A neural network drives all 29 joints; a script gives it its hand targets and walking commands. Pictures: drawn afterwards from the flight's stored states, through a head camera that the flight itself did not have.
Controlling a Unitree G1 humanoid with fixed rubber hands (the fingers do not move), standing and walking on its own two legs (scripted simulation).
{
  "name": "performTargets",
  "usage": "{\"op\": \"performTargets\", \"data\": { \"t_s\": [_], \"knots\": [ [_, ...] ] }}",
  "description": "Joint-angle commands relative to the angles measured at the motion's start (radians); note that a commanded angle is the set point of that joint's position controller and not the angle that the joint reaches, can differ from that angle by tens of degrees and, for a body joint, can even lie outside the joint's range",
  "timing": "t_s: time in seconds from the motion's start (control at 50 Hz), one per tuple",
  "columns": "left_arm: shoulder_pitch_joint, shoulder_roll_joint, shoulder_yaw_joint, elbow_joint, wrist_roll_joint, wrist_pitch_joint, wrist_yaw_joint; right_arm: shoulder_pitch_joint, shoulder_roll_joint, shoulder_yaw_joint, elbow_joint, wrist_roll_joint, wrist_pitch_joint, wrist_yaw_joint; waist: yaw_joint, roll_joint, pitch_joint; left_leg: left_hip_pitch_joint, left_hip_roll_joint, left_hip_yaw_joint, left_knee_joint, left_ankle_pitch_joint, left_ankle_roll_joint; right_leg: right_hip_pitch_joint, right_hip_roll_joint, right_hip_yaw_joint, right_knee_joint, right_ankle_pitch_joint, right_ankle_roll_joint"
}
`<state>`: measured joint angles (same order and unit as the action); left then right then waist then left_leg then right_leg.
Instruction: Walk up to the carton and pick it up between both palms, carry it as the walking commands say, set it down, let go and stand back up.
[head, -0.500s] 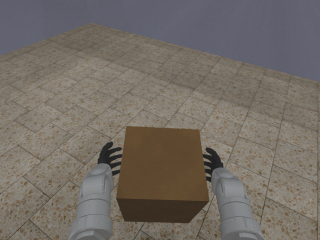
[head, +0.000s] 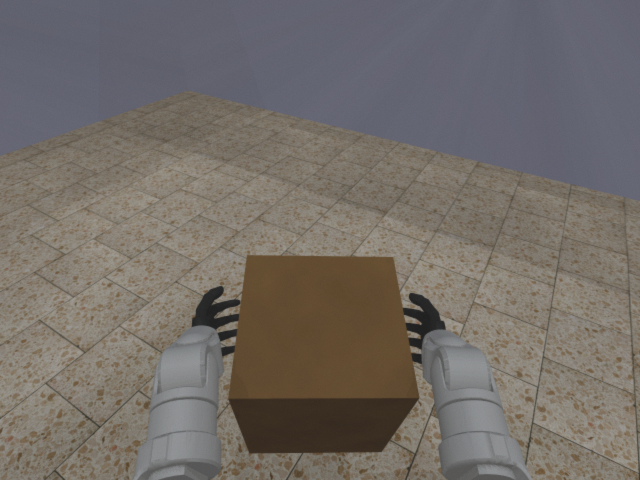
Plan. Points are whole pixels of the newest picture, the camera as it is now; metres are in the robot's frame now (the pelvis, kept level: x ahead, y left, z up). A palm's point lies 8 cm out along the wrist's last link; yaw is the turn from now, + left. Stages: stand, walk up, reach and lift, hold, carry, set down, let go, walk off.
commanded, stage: reach and lift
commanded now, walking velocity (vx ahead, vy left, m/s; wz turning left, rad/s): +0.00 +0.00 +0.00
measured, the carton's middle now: (318, 359) +0.33 +0.01 -0.02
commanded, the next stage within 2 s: hold in 1.14 s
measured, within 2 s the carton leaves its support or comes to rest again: neither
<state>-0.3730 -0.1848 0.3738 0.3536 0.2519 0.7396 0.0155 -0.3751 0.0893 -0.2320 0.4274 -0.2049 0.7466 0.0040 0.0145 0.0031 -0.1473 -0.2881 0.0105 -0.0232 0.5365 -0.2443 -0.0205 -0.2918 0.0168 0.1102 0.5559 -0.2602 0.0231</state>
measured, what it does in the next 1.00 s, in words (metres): stands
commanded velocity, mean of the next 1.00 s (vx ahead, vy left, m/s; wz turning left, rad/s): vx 0.00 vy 0.00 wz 0.00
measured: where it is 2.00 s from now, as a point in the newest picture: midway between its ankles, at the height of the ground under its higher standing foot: outside the picture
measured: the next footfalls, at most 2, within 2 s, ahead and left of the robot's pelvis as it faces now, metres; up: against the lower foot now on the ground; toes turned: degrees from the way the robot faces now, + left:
none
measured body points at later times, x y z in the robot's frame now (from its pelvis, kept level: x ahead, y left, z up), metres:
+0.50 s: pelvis +0.01 +0.00 +0.01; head -0.03 +0.00 +0.45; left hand +0.33 +0.15 +0.06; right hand +0.32 -0.15 +0.04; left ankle +0.03 +0.14 -0.73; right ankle +0.02 -0.14 -0.73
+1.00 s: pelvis -0.01 +0.00 +0.01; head -0.04 +0.00 +0.45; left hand +0.31 +0.15 +0.06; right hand +0.31 -0.15 +0.04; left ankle +0.03 +0.14 -0.73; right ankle +0.02 -0.14 -0.73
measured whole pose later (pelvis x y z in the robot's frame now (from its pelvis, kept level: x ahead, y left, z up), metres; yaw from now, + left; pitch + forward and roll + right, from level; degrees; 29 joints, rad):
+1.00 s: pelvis -0.01 +0.00 +0.01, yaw +0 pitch -1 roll +0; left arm -0.37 -0.18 0.31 0.31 0.25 0.75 0.02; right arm -0.33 0.10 -0.22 0.34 -0.21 0.78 -0.02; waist 0.01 0.01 -0.09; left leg -0.26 0.01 -0.02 0.47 -0.20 -0.02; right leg -0.25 0.01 0.11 0.47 -0.21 0.03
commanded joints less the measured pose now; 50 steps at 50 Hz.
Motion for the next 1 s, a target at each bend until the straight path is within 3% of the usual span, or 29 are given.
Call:
{"op": "performTargets", "data": {
  "t_s": [0.0,0.04,0.06,0.08,0.1,0.16,0.22,0.26,0.32,0.38,0.4,0.44,0.48,0.52,0.56,0.58,0.62,0.68,0.7,0.72,0.74,0.76,0.78,0.8,0.82,0.84,0.92,0.94,0.98],
  "knots": [
    [-0.594,-0.949,-0.613,0.055,-0.223,0.033,-0.278,-0.642,1.012,0.446,-0.075,0.169,-0.027,0.265,-0.02,-0.022,-0.066,0.219,-0.114,-0.004,-0.164,0.032,-0.017,0.138,0.078,-0.083,-0.193,0.015,-0.018],
    [-0.628,-0.959,-0.668,-0.009,-0.234,0.034,-0.267,-0.62,1.026,0.452,-0.059,0.187,-0.027,0.264,-0.038,0.024,-0.056,0.246,-0.106,-0.003,-0.172,0.028,-0.025,0.086,0.087,-0.082,-0.177,0.016,-0.025],
    [-0.591,-0.959,-0.65,0.005,-0.235,0.03,-0.274,-0.608,1.038,0.457,-0.066,0.18,-0.021,0.265,-0.034,-0.039,-0.08,0.26,-0.103,-0.007,-0.158,0.074,-0.016,0.12,0.087,-0.084,-0.183,0.053,-0.016],
    [-0.657,-0.96,-0.638,0.028,-0.239,0.024,-0.279,-0.712,1.045,0.465,-0.103,0.213,-0.046,0.272,-0.004,0.048,-0.103,0.204,-0.111,-0.001,-0.156,0.046,-0.022,0.145,0.076,-0.071,-0.166,0.07,-0.022],
    [-0.626,-0.97,-0.655,0.007,-0.256,0.023,-0.28,-0.754,1.02,0.505,-0.164,0.225,-0.043,0.266,-0.025,-0.034,-0.127,0.222,-0.106,-0.013,-0.154,0.062,-0.019,0.156,0.086,-0.078,-0.164,0.071,-0.01],
    [-0.532,-1.0,-0.728,-0.065,-0.278,0.027,-0.269,-0.573,1.033,0.537,-0.198,0.221,-0.029,0.251,-0.038,0.016,-0.217,0.263,-0.107,-0.027,-0.137,0.322,-0.025,0.253,0.096,-0.074,-0.141,0.303,-0.019],
    [-0.509,-1.003,-0.719,-0.044,-0.28,0.02,-0.263,-0.688,1.029,0.599,-0.313,0.254,-0.055,0.245,-0.012,0.027,-0.271,0.289,-0.114,-0.028,-0.129,0.374,-0.025,0.265,0.09,-0.048,-0.15,0.357,-0.012],
    [-0.455,-0.981,-0.7,-0.032,-0.259,0.03,-0.267,-0.626,1.015,0.588,-0.275,0.241,-0.03,0.239,-0.018,-0.034,-0.232,0.277,-0.114,-0.021,-0.149,0.351,-0.024,0.261,0.098,-0.07,-0.166,0.348,0.004],
    [-0.425,-0.949,-0.696,-0.058,-0.234,0.036,-0.255,-0.528,0.997,0.559,-0.244,0.224,-0.017,0.24,-0.018,0.054,-0.182,0.304,-0.12,-0.017,-0.154,0.339,-0.028,0.222,0.089,-0.06,-0.169,0.335,-0.005],
    [-0.465,-0.963,-0.713,-0.11,-0.269,0.025,-0.264,-0.51,1.034,0.584,-0.254,0.226,-0.016,0.24,-0.017,0.017,-0.219,0.296,-0.119,-0.017,-0.151,0.358,-0.025,0.255,0.09,-0.06,-0.171,0.353,-0.002],
    [-0.374,-0.933,-0.649,-0.051,-0.23,0.018,-0.261,-0.559,1.047,0.59,-0.244,0.242,-0.016,0.247,0.032,-0.052,-0.215,0.338,-0.101,-0.034,-0.161,0.371,-0.008,0.218,0.077,-0.055,-0.183,0.355,0.016],
    [-0.405,-0.961,-0.692,-0.078,-0.245,0.034,-0.258,-0.496,1.007,0.558,-0.237,0.223,-0.013,0.247,-0.01,0.035,-0.208,0.303,-0.117,-0.029,-0.171,0.366,-0.03,0.242,0.094,-0.064,-0.177,0.327,-0.005],
    [-0.361,-0.944,-0.676,-0.037,-0.233,0.037,-0.259,-0.465,1.028,0.55,-0.181,0.198,-0.009,0.253,0.0,-0.051,-0.216,0.32,-0.115,-0.031,-0.173,0.395,-0.018,0.257,0.096,-0.064,-0.194,0.383,0.006],
    [-0.34,-0.944,-0.657,-0.022,-0.225,0.033,-0.274,-0.549,0.994,0.56,-0.256,0.214,-0.019,0.247,0.001,-0.005,-0.204,0.308,-0.129,-0.025,-0.162,0.375,-0.02,0.263,0.087,-0.06,-0.198,0.373,0.007],
    [-0.391,-0.955,-0.655,-0.007,-0.209,0.031,-0.263,-0.579,0.991,0.545,-0.237,0.221,-0.032,0.262,-0.004,0.046,-0.159,0.295,-0.116,-0.033,-0.182,0.284,-0.029,0.211,0.086,-0.064,-0.186,0.256,-0.006],
    [-0.365,-0.951,-0.65,-0.014,-0.213,0.024,-0.266,-0.617,0.999,0.57,-0.289,0.214,-0.03,0.253,0.013,-0.047,-0.245,0.336,-0.13,-0.02,-0.161,0.277,-0.009,0.233,0.087,-0.06,-0.209,0.234,0.006],
    [-0.377,-0.95,-0.633,0.031,-0.202,0.035,-0.273,-0.622,0.953,0.543,-0.273,0.219,-0.033,0.261,-0.003,0.05,-0.141,0.277,-0.118,-0.026,-0.181,0.199,-0.022,0.193,0.087,-0.069,-0.194,0.172,-0.013],
    [-0.423,-0.963,-0.631,0.047,-0.211,0.027,-0.278,-0.667,0.977,0.532,-0.243,0.205,-0.029,0.271,-0.002,-0.042,-0.133,0.278,-0.12,-0.017,-0.177,0.114,-0.011,0.167,0.089,-0.086,-0.199,0.088,-0.005],
    [-0.4,-0.944,-0.59,0.104,-0.182,0.042,-0.27,-0.67,0.982,0.521,-0.222,0.212,-0.026,0.268,0.016,0.022,-0.104,0.242,-0.116,-0.006,-0.189,0.056,-0.011,0.177,0.081,-0.07,-0.194,0.053,-0.013],
    [-0.373,-0.96,-0.614,0.084,-0.186,0.036,-0.276,-0.632,0.975,0.517,-0.249,0.207,-0.037,0.26,-0.002,0.035,-0.102,0.24,-0.13,-0.002,-0.176,0.103,-0.012,0.178,0.082,-0.066,-0.204,0.082,-0.014],
    [-0.378,-0.968,-0.623,0.058,-0.21,0.025,-0.275,-0.682,0.999,0.564,-0.286,0.218,-0.036,0.267,0.013,-0.084,-0.194,0.272,-0.114,-0.016,-0.168,0.141,-0.002,0.207,0.092,-0.079,-0.19,0.118,-0.001],
    [-0.422,-0.969,-0.645,0.039,-0.21,0.016,-0.287,-0.624,1.015,0.522,-0.216,0.2,-0.043,0.262,-0.014,0.014,-0.169,0.279,-0.136,-0.015,-0.166,0.165,-0.013,0.172,0.085,-0.07,-0.206,0.134,-0.009],
    [-0.44,-0.967,-0.63,0.039,-0.22,0.018,-0.281,-0.641,0.996,0.549,-0.23,0.204,-0.037,0.263,-0.009,-0.046,-0.15,0.265,-0.113,-0.012,-0.167,0.105,-0.003,0.174,0.09,-0.08,-0.199,0.076,-0.009],
    [-0.473,-0.958,-0.62,0.068,-0.206,0.015,-0.287,-0.69,0.991,0.532,-0.221,0.226,-0.046,0.274,0.005,0.057,-0.083,0.211,-0.115,-0.013,-0.182,0.046,-0.008,0.159,0.077,-0.073,-0.19,0.04,-0.017],
    [-0.425,-0.96,-0.628,0.033,-0.212,0.017,-0.281,-0.595,0.99,0.515,-0.18,0.189,-0.023,0.27,-0.019,-0.058,-0.103,0.251,-0.112,-0.024,-0.186,0.101,-0.006,0.164,0.091,-0.085,-0.202,0.067,-0.01],
    [-0.373,-0.95,-0.602,0.063,-0.181,0.026,-0.283,-0.593,1.002,0.492,-0.182,0.186,-0.031,0.274,-0.003,0.035,-0.145,0.252,-0.124,-0.011,-0.188,0.093,-0.013,0.192,0.079,-0.08,-0.202,0.083,-0.013],
    [-0.359,-0.984,-0.636,0.068,-0.218,0.024,-0.287,-0.658,1.017,0.589,-0.288,0.239,-0.036,0.266,0.015,-0.043,-0.167,0.259,-0.111,-0.027,-0.168,0.179,-0.001,0.199,0.088,-0.072,-0.177,0.155,-0.004],
    [-0.364,-0.966,-0.642,0.04,-0.215,0.026,-0.291,-0.583,1.019,0.524,-0.227,0.205,-0.027,0.261,-0.006,0.032,-0.2,0.231,-0.125,-0.007,-0.179,0.14,-0.012,0.243,0.088,-0.07,-0.201,0.127,-0.01],
    [-0.313,-0.99,-0.659,0.032,-0.224,0.025,-0.286,-0.562,1.035,0.581,-0.265,0.223,-0.028,0.262,-0.005,-0.04,-0.202,0.287,-0.112,-0.029,-0.179,0.24,0.0,0.219,0.091,-0.066,-0.195,0.213,-0.005]
  ]
}}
